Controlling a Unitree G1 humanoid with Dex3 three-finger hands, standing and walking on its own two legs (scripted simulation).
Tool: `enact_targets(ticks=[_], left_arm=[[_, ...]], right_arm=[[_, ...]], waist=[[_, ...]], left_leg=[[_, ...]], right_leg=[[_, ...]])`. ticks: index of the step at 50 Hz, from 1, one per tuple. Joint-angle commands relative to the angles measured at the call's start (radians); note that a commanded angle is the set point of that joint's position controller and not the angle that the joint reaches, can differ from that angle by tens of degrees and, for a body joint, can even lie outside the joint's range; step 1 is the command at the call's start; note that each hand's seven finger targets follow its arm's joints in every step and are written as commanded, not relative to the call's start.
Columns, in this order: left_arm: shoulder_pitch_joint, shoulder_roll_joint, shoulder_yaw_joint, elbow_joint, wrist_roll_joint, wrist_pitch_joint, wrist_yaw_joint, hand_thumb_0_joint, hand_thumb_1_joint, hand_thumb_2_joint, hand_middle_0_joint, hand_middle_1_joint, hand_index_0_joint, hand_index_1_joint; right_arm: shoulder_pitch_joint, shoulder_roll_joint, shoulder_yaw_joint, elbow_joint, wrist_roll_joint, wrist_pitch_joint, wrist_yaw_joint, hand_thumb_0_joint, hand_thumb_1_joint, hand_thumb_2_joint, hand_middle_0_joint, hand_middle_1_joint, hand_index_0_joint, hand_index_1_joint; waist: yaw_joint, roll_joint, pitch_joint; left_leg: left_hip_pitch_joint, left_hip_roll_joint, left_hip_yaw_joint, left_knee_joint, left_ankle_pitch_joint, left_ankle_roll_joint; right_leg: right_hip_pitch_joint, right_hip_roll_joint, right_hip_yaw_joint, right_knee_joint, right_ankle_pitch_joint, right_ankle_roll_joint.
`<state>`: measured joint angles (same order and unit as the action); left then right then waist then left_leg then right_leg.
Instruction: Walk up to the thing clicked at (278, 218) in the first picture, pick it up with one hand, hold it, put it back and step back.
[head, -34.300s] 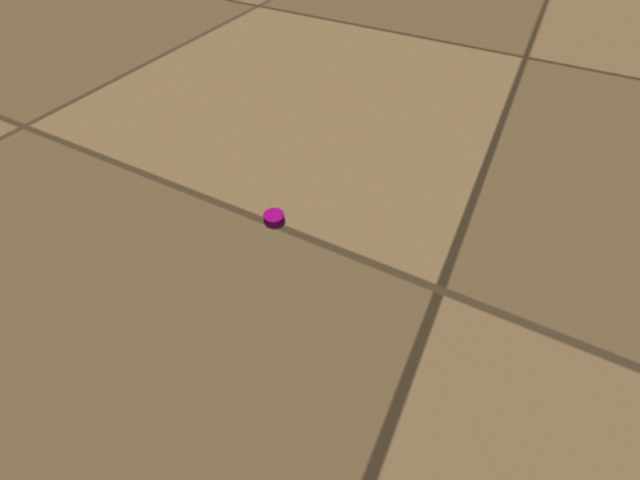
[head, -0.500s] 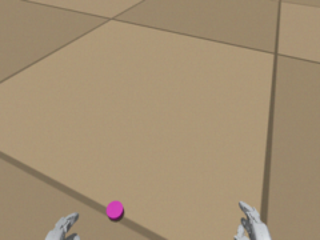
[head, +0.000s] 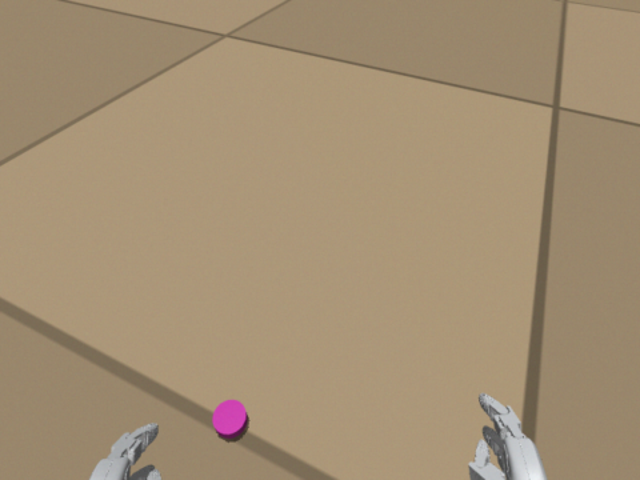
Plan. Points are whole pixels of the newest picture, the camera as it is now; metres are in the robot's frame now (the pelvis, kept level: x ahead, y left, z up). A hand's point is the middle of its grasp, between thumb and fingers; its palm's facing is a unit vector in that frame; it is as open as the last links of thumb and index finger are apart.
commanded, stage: home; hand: left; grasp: from above
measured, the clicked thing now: (230, 418) +0.46 +0.22 -0.70
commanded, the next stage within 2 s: stand in 0.86 s
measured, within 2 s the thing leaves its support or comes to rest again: neither
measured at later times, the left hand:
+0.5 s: hand out of the picture +0.17 +0.18 -0.05, palm faces +0.04 -0.98 -0.20, open 7.4 cm
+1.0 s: hand out of the picture +0.16 +0.19 -0.06, palm faces +0.01 -0.97 -0.25, open 7.4 cm
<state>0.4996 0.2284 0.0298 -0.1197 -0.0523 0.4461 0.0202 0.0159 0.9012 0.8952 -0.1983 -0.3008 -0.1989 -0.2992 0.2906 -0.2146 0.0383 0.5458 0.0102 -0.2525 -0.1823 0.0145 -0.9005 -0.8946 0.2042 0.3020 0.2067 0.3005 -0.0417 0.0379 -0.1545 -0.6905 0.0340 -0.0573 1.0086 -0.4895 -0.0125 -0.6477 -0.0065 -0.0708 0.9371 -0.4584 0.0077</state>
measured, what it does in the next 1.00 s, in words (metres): stands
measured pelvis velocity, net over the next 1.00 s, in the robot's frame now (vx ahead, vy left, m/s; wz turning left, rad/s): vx -0.01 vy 0.01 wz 0.00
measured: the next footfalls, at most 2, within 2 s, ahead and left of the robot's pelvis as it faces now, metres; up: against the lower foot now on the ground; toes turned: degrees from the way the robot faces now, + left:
none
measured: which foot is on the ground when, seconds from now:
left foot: down 0.00-1.00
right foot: down 0.00-1.00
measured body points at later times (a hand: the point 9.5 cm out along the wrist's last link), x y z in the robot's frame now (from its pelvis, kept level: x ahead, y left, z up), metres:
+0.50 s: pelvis +0.01 +0.01 +0.00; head +0.02 +0.02 +0.45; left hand +0.16 +0.24 -0.03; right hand +0.16 -0.24 -0.06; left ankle +0.01 +0.12 -0.68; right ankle +0.01 -0.13 -0.68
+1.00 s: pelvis -0.01 +0.01 +0.00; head +0.02 +0.02 +0.45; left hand +0.16 +0.24 -0.04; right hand +0.15 -0.24 -0.07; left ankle +0.01 +0.12 -0.68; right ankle +0.01 -0.13 -0.68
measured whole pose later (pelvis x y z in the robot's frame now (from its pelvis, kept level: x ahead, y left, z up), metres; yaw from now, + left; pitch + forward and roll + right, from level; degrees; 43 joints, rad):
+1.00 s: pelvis -0.01 +0.01 +0.00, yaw +0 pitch +7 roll -2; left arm 0.43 0.25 0.01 0.00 -0.01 0.33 0.03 0.02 0.90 0.90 -0.20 -0.30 -0.20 -0.30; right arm 0.26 -0.22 0.02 0.60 -0.05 -0.21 -0.15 0.01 -0.90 -0.89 0.20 0.30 0.21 0.30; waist -0.02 0.02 -0.09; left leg -0.63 0.02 -0.04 1.00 -0.48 0.00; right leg -0.60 -0.02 -0.06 0.93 -0.45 0.01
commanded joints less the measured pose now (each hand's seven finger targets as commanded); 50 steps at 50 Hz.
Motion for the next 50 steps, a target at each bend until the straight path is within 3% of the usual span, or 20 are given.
enact_targets(ticks=[1,5,6,8,10,13,16,21,27,28,35,39,42,47,48,49,50], left_arm=[[-0.024,0.114,0.077,-0.217,-0.002,-0.052,0.005,0.000,0.900,0.900,-0.200,-0.300,-0.200,-0.300],[-0.022,0.106,0.057,-0.219,0.004,-0.054,0.007,0.000,0.900,0.900,-0.200,-0.300,-0.200,-0.299],[-0.003,0.087,0.049,-0.183,0.006,-0.050,0.007,0.000,0.900,0.900,-0.200,-0.300,-0.200,-0.300],[-0.020,0.114,0.073,-0.212,0.006,-0.057,0.011,0.000,0.900,0.900,-0.200,-0.300,-0.200,-0.299],[-0.012,0.099,0.054,-0.196,0.004,-0.055,0.008,0.000,0.900,0.900,-0.200,-0.300,-0.200,-0.300],[-0.017,0.108,0.064,-0.208,0.003,-0.055,0.010,0.000,0.900,0.900,-0.200,-0.300,-0.200,-0.300],[-0.022,0.102,0.063,-0.205,0.002,-0.053,0.010,0.000,0.900,0.900,-0.200,-0.300,-0.200,-0.300],[0.012,0.099,0.056,-0.198,0.003,-0.046,0.009,0.000,0.900,0.900,-0.200,-0.300,-0.200,-0.300],[-0.011,0.097,0.050,-0.198,0.004,-0.050,0.009,0.000,0.900,0.900,-0.200,-0.300,-0.200,-0.300],[-0.016,0.104,0.059,-0.215,0.003,-0.052,0.010,0.000,0.900,0.900,-0.200,-0.300,-0.200,-0.300],[-0.018,0.115,0.065,-0.207,0.002,-0.043,0.010,0.000,0.900,0.900,-0.200,-0.300,-0.200,-0.300],[-0.013,0.104,0.061,-0.209,0.002,-0.046,0.010,0.000,0.900,0.900,-0.200,-0.300,-0.200,-0.300],[-0.030,0.101,0.051,-0.209,0.005,-0.046,0.010,0.000,0.900,0.900,-0.200,-0.300,-0.200,-0.300],[-0.019,0.108,0.063,-0.219,-0.001,-0.049,0.009,0.000,0.900,0.900,-0.200,-0.300,-0.200,-0.300],[-0.303,0.184,0.065,0.132,0.116,-0.256,0.045,0.000,0.900,0.900,-0.200,-0.300,-0.200,-0.300],[-0.209,0.192,0.080,0.319,0.125,-0.322,0.039,0.000,0.900,0.900,-0.200,-0.300,-0.200,-0.301],[-0.199,0.208,0.075,0.360,0.123,-0.355,0.032,0.000,0.900,0.900,-0.200,-0.300,-0.200,-0.301]], right_arm=[[-0.064,-0.128,-0.059,-0.157,-0.004,-0.060,-0.019,0.000,-0.901,-0.900,0.200,0.299,0.200,0.299],[-0.055,-0.131,-0.062,-0.154,-0.005,-0.056,-0.019,0.000,-0.900,-0.900,0.200,0.300,0.200,0.300],[-0.061,-0.123,-0.058,-0.151,-0.006,-0.055,-0.019,0.000,-0.900,-0.900,0.200,0.300,0.200,0.300],[-0.060,-0.128,-0.064,-0.153,-0.006,-0.057,-0.019,0.000,-0.900,-0.900,0.200,0.299,0.200,0.299],[-0.064,-0.125,-0.058,-0.154,-0.006,-0.054,-0.017,0.000,-0.900,-0.900,0.200,0.299,0.200,0.299],[-0.059,-0.130,-0.062,-0.152,-0.005,-0.053,-0.016,0.000,-0.901,-0.899,0.200,0.299,0.200,0.299],[-0.075,-0.129,-0.060,-0.159,-0.004,-0.053,-0.014,0.000,-0.901,-0.899,0.200,0.299,0.200,0.299],[-0.054,-0.131,-0.065,-0.158,-0.005,-0.050,-0.015,0.000,-0.901,-0.900,0.200,0.299,0.200,0.299],[-0.056,-0.136,-0.067,-0.158,-0.006,-0.046,-0.012,0.000,-0.901,-0.899,0.200,0.299,0.200,0.299],[-0.057,-0.126,-0.063,-0.160,-0.005,-0.046,-0.012,0.000,-0.901,-0.899,0.200,0.299,0.200,0.299],[-0.065,-0.130,-0.061,-0.164,-0.003,-0.044,-0.011,0.000,-0.901,-0.899,0.200,0.299,0.200,0.299],[-0.061,-0.128,-0.061,-0.165,-0.004,-0.046,-0.013,0.000,-0.901,-0.899,0.200,0.299,0.200,0.299],[-0.072,-0.135,-0.062,-0.165,-0.003,-0.046,-0.010,0.000,-0.901,-0.899,0.200,0.299,0.200,0.299],[-0.066,-0.131,-0.062,-0.169,-0.002,-0.046,-0.010,0.000,-0.901,-0.899,0.200,0.299,0.200,0.299],[-0.141,-0.242,-0.103,0.073,-0.129,0.071,0.049,0.000,-0.901,-0.899,0.200,0.299,0.200,0.299],[-0.144,-0.250,-0.116,0.085,-0.128,0.113,0.076,0.000,-0.900,-0.900,0.200,0.300,0.200,0.300],[-0.129,-0.257,-0.119,0.057,-0.134,0.134,0.093,0.000,-0.900,-0.900,0.200,0.300,0.200,0.300]], waist=[[0.005,0.012,-0.100],[-0.003,0.030,-0.104],[-0.001,0.024,-0.097],[0.005,0.016,-0.108],[0.003,0.019,-0.087],[0.003,0.031,-0.097],[0.007,0.015,-0.059],[0.001,0.018,-0.107],[-0.006,0.016,-0.093],[0.004,0.021,-0.102],[0.002,0.027,-0.072],[-0.002,0.031,-0.092],[-0.001,0.044,-0.048],[0.005,0.033,-0.082],[0.077,-0.041,0.162],[0.077,-0.074,0.063],[0.059,-0.067,0.054]], left_leg=[[0.079,-0.037,0.019,-0.163,0.178,0.028],[0.104,-0.031,0.014,-0.160,0.253,0.022],[0.099,-0.031,0.013,-0.157,0.249,0.022],[0.103,-0.031,0.013,-0.158,0.249,0.023],[0.091,-0.032,0.012,-0.163,0.228,0.023],[0.105,-0.028,0.012,-0.163,0.252,0.021],[0.079,-0.028,0.007,-0.175,0.190,0.022],[0.110,-0.026,0.012,-0.155,0.289,0.020],[0.105,-0.021,0.001,-0.166,0.272,0.018],[0.101,-0.025,0.003,-0.161,0.272,0.019],[0.076,-0.029,0.008,-0.174,0.187,0.025],[0.097,-0.025,0.004,-0.169,0.222,0.021],[0.076,-0.019,-0.011,-0.197,0.135,0.019],[0.078,-0.020,-0.009,-0.182,0.185,0.019],[0.087,0.009,-0.033,-0.262,0.341,0.065],[0.164,0.002,-0.013,-0.248,0.367,0.080],[0.186,0.000,-0.032,-0.248,0.341,0.079]], right_leg=[[0.070,0.019,0.009,-0.158,0.155,-0.005],[0.064,0.024,0.004,-0.136,0.217,-0.008],[0.059,0.024,0.003,-0.139,0.213,-0.007],[0.076,0.024,0.002,-0.139,0.211,-0.008],[0.063,0.024,0.001,-0.144,0.193,-0.008],[0.066,0.026,0.001,-0.137,0.210,-0.009],[0.052,0.026,-0.005,-0.149,0.155,-0.007],[0.077,0.026,-0.002,-0.129,0.244,-0.009],[0.062,0.029,-0.006,-0.126,0.220,-0.012],[0.070,0.026,-0.004,-0.129,0.224,-0.011],[0.055,0.025,0.000,-0.147,0.160,-0.008],[0.051,0.028,-0.005,-0.137,0.182,-0.009],[0.025,0.029,-0.005,-0.136,0.113,-0.011],[0.047,0.028,-0.006,-0.129,0.152,-0.012],[0.225,-0.052,0.084,-0.173,0.145,-0.044],[0.252,-0.064,0.130,-0.199,0.153,-0.076],[0.223,-0.063,0.158,-0.222,0.164,-0.090]])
